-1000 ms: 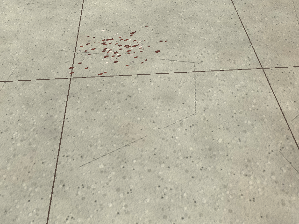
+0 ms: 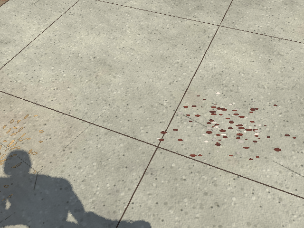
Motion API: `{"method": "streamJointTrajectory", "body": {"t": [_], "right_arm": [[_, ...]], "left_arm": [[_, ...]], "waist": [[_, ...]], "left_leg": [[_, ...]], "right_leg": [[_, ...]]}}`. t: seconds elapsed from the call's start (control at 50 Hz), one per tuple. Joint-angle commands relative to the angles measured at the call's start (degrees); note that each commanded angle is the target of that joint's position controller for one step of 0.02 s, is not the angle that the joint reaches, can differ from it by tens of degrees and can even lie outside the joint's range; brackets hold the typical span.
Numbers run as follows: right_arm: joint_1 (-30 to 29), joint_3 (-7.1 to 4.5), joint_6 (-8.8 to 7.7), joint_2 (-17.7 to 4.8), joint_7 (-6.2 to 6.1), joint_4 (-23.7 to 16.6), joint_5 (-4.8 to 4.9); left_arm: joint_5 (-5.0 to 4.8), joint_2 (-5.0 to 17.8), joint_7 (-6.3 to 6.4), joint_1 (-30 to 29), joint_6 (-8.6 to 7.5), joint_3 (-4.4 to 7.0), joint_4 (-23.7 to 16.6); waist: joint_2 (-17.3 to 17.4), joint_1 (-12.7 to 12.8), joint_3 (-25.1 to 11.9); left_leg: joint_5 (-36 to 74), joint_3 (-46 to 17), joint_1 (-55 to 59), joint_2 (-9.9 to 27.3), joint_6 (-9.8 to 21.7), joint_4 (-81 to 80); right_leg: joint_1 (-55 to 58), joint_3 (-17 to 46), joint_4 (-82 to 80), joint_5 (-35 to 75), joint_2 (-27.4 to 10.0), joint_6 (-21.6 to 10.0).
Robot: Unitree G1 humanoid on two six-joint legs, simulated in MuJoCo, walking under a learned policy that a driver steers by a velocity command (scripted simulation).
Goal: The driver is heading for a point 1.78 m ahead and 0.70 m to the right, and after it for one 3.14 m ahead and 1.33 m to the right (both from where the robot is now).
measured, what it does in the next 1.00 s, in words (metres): walks ahead, turning right: left foot, then right foot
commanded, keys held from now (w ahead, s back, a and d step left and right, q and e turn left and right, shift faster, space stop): w+e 1.00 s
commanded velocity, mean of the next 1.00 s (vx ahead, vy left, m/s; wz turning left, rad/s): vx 0.50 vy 0.00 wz -0.41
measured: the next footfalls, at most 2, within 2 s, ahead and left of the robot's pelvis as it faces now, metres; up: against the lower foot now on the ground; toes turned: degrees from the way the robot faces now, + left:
left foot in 0.32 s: +0.30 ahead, +0.11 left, +0.00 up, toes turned -6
right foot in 0.82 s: +0.51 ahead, -0.17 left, +0.00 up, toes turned -29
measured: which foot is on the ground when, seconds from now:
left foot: up 0.00-0.30, down 0.32-0.82, up 0.84-1.00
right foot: down 0.00-0.32, up 0.34-0.80, down 0.82-1.00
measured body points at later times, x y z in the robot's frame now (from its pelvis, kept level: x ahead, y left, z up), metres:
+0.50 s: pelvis +0.24 +0.02 +0.01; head +0.26 +0.04 +0.46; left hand +0.35 +0.28 -0.13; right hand +0.29 -0.25 -0.10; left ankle +0.26 +0.11 -0.74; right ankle +0.19 -0.10 -0.66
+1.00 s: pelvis +0.46 -0.11 +0.00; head +0.49 -0.13 +0.44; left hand +0.69 +0.08 -0.12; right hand +0.42 -0.38 -0.13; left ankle +0.50 +0.05 -0.65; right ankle +0.47 -0.16 -0.74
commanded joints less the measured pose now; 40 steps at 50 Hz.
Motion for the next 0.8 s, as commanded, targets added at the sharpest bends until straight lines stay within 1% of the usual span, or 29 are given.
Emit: {"method": "streamJointTrajectory", "body": {"t": [0.02, 0.04, 0.08, 0.12, 0.14, 0.16, 0.2, 0.24, 0.26, 0.28, 0.3, 0.32, 0.34, 0.36, 0.38, 0.4, 0.42, 0.44, 0.48, 0.52, 0.56, 0.6, 0.64, 0.66, 0.7, 0.74, 0.76, 0.78, 0.8], "right_arm": [[2.08, 0.0, 0.02, -1.99, 0.83, -3.06, -0.87], [0.86, 0.18, 0.09, -1.93, 0.95, -3.49, -1.13], [-4.51, 0.96, -0.05, -1.04, 1.18, -5.22, -1.34], [-10.32, 2.05, -0.35, 0.54, 1.39, -7.03, -0.89], [-12.49, 2.48, -0.51, 0.99, 1.46, -7.66, -0.55], [-14.07, 2.71, -0.66, 0.96, 1.42, -8.04, -0.26], [-16.01, 2.77, -1.0, 0.19, 0.99, -8.59, 0.1], [-16.34, 2.56, -1.47, -0.7, 0.35, -9.05, 0.3], [-14.78, 2.34, -1.76, -1.18, 0.02, -8.73, 0.31], [-11.3, 2.02, -2.16, -1.63, -0.42, -7.64, 0.18], [-5.56, 1.16, -2.85, -3.72, -1.15, -5.7, -0.49], [3.16, -0.03, -3.42, -8.01, -2.01, -5.05, -1.78], [5.41, -1.29, -2.65, -13.34, -2.4, -5.07, -1.91], [3.64, -0.93, -1.89, -9.71, -2.33, -4.97, -0.64], [-0.14, 0.33, -1.94, -4.8, -2.08, -5.56, -0.18], [-2.52, 0.89, -2.34, -2.36, -1.83, -5.49, 0.06], [-3.41, 1.22, -2.75, -1.01, -1.86, -5.32, 0.04], [-3.28, 1.35, -3.2, -0.45, -1.98, -4.78, 0.2], [-1.64, 1.06, -4.18, -0.8, -1.9, -3.63, 0.62], [-0.17, 0.66, -4.63, -1.35, -1.9, -2.51, 0.97], [1.29, 0.47, -4.57, -1.38, -1.94, -1.48, 0.91], [2.03, 0.39, -4.39, -1.31, -1.87, -0.59, 0.72], [2.39, 0.16, -4.31, -1.95, -1.85, 0.0, 0.63], [3.05, -0.05, -4.27, -2.62, -1.92, 0.4, 0.64], [4.55, -0.46, -3.96, -3.78, -2.1, 1.35, 0.63], [5.87, -0.72, -3.28, -4.67, -2.33, 2.32, 0.62], [6.01, -0.86, -2.91, -5.4, -2.47, 2.65, 0.58], [6.2, -1.1, -2.46, -6.46, -2.62, 2.99, 0.57], [6.31, -1.29, -1.86, -7.37, -2.7, 3.2, 0.56]], "left_arm": [[-1.08, 6.06, -0.67, 6.61, -1.64, 1.65, 0.87], [-1.54, 6.26, -0.88, 7.06, -1.85, 1.75, 1.51], [-1.93, 6.53, -0.95, 8.11, -1.66, 1.96, 2.49], [-1.85, 6.59, -0.83, 9.58, -1.15, 2.17, 3.66], [-1.78, 7.05, -0.82, 10.41, -0.95, 2.42, 4.18], [-1.69, 7.67, -0.85, 11.19, -0.78, 2.69, 4.61], [-1.56, 8.56, -1.0, 13.0, -0.48, 3.09, 5.43], [-1.52, 9.11, -0.95, 13.51, -0.21, 3.38, 5.89], [-1.51, 9.46, -0.83, 13.08, -0.07, 3.56, 5.91], [-1.7, 9.78, -0.73, 12.18, 0.05, 3.72, 5.82], [-1.89, 8.63, -0.79, 12.44, -0.09, 3.49, 5.77], [-2.37, 5.79, -0.92, 10.8, -0.46, 2.76, 3.7], [-3.38, 0.9, -0.56, 14.81, -0.21, 1.78, 1.6], [-1.72, 6.09, -0.12, 14.93, 0.98, 2.97, 2.82], [-1.21, 6.33, -0.54, 12.5, 1.49, 3.38, 3.29], [-1.17, 4.87, -1.07, 10.91, 1.69, 3.23, 3.36], [-0.86, 4.42, -1.43, 10.23, 2.17, 3.37, 3.55], [-0.32, 4.13, -1.84, 10.15, 2.8, 3.44, 3.62], [-0.15, 3.09, -2.46, 8.38, 3.6, 3.38, 2.82], [-0.07, 2.48, -3.03, 4.87, 4.06, 3.29, 1.48], [0.05, 2.16, -3.55, 0.95, 4.27, 3.09, 0.03], [-0.07, 1.55, -4.04, -3.23, 4.22, 2.62, -1.5], [-0.13, 0.89, -4.56, -7.28, 4.03, 2.01, -2.9], [-0.07, 0.84, -4.81, -9.36, 3.97, 1.78, -3.74], [0.08, 1.36, -5.07, -12.08, 3.95, 1.66, -5.02], [0.34, 2.02, -4.98, -13.29, 3.96, 1.79, -5.86], [0.47, 2.39, -4.75, -12.72, 3.97, 1.97, -5.92], [0.62, 2.96, -4.39, -10.77, 3.94, 2.29, -5.56], [0.67, 3.86, -3.96, -6.11, 3.65, 2.86, -4.39]], "waist": [[-8.66, 0.36, -2.53], [-8.44, -0.05, -2.47], [-7.77, 0.61, -1.16], [-7.81, 1.79, 0.33], [-8.02, 2.35, 0.71], [-8.02, 2.8, 0.78], [-7.73, 3.49, 0.2], [-7.68, 3.08, -0.21], [-7.49, 2.03, -0.5], [-6.45, -0.02, -1.32], [-3.57, -2.13, -4.53], [3.25, -6.3, -11.26], [14.23, -4.66, -14.97], [8.4, -3.47, -11.39], [3.55, -1.85, -5.01], [3.02, -0.74, -1.63], [4.21, 0.15, -0.62], [5.15, 0.92, -0.12], [4.26, 1.42, -0.75], [3.36, 1.51, -0.43], [3.12, 1.02, 0.47], [3.05, 0.46, 1.63], [3.16, -0.27, 2.54], [3.13, -0.76, 3.02], [2.8, -1.35, 3.72], [2.7, -1.48, 3.77], [3.06, -0.94, 2.96], [3.75, 0.1, 1.21], [3.77, 2.21, -1.82]], "left_leg": [[1.96, -0.99, -9.93, 3.4, -1.14, -0.86], [2.87, 0.64, -10.99, 4.24, -1.7, -2.47], [5.66, 3.12, -13.05, 6.0, -3.16, -8.0], [9.3, 4.53, -11.4, 6.36, -4.45, -16.07], [10.95, 5.08, -9.76, 6.03, -4.79, -19.79], [12.04, 5.54, -7.93, 5.51, -5.01, -22.77], [13.32, 6.04, -4.66, 4.47, -4.94, -26.36], [12.71, 5.52, -1.34, 4.04, -4.2, -29.03], [12.08, 5.18, 1.75, 3.73, -3.75, -31.31], [12.73, 5.36, 7.57, 3.09, -3.1, -35.21], [12.01, 3.7, 16.98, 4.21, -1.78, -37.66], [2.42, -8.52, 28.04, 16.23, 1.1, -41.05], [-5.88, -28.67, 36.35, 29.48, 5.61, -47.73], [-11.7, -33.03, 30.79, 29.5, 7.72, -49.13], [-10.38, -25.69, 25.37, 26.23, 6.89, -49.85], [-2.25, -18.2, 20.92, 23.32, 5.9, -51.31], [4.03, -12.56, 18.62, 21.08, 4.64, -52.23], [9.45, -8.49, 17.18, 19.5, 4.01, -52.72], [18.52, -3.72, 17.2, 19.0, 4.26, -53.09], [23.12, 0.02, 18.37, 19.15, 4.77, -53.75], [25.27, 3.39, 19.23, 19.05, 5.08, -54.24], [26.13, 7.02, 19.05, 18.13, 4.76, -54.43], [26.36, 10.28, 18.26, 17.55, 4.17, -54.38], [26.74, 11.29, 18.41, 17.99, 3.99, -54.39], [28.94, 12.94, 20.5, 18.99, 3.45, -53.54], [35.93, 14.77, 23.84, 19.71, 2.78, -50.49], [44.6, 16.01, 25.31, 19.79, 2.35, -47.13], [54.02, 17.09, 26.54, 19.85, 2.01, -41.98], [60.03, 17.85, 26.9, 19.71, 1.87, -33.72]], "right_leg": [[10.8, 17.01, -13.37, 13.68, -13.48, -8.66], [11.27, 16.16, -13.81, 16.02, -13.16, -9.48], [10.78, 14.88, -15.43, 16.61, -12.28, -10.49], [8.44, 12.97, -16.3, 15.09, -10.42, -10.15], [7.53, 12.47, -16.35, 14.81, -9.91, -9.86], [7.03, 12.35, -15.98, 15.19, -9.78, -9.61], [7.35, 13.36, -14.27, 17.15, -10.44, -9.13], [7.88, 15.39, -11.93, 17.44, -11.48, -8.42], [7.65, 16.37, -10.18, 16.59, -11.62, -7.8], [6.29, 16.19, -6.54, 16.87, -10.65, -6.84], [3.52, 14.35, 1.56, 17.21, -7.57, -5.57], [-3.04, 10.49, 16.46, 7.44, -3.42, -3.86], [-17.78, 3.73, 31.0, -19.24, 3.94, -2.35], [-21.68, 5.5, 38.07, -19.61, 0.88, -3.0], [-22.21, 6.8, 39.31, -14.68, -1.54, -3.24], [-21.21, 6.44, 38.19, -11.09, -3.13, -2.66], [-19.83, 5.83, 37.17, -9.27, -4.13, -2.07], [-18.84, 5.45, 36.95, -7.93, -4.6, -1.36], [-19.17, 4.87, 37.53, -5.03, -4.61, -0.57], [-22.2, 4.54, 36.91, -1.86, -5.08, 0.14], [-24.92, 4.04, 34.37, 1.36, -5.5, 0.79], [-24.9, 2.88, 28.43, 5.31, -5.5, 1.06], [-22.09, 0.98, 21.21, 9.05, -5.28, 0.59], [-20.78, -0.17, 18.18, 9.57, -5.16, 0.03], [-18.89, -2.32, 13.96, 7.74, -4.57, -1.43], [-17.11, -4.25, 11.06, 3.95, -3.19, -3.31], [-14.81, -5.42, 10.01, 1.11, -1.62, -4.47], [-11.37, -6.58, 9.41, -2.27, 0.49, -5.73], [-5.96, -6.99, 8.13, -4.67, 2.86, -7.21]]}}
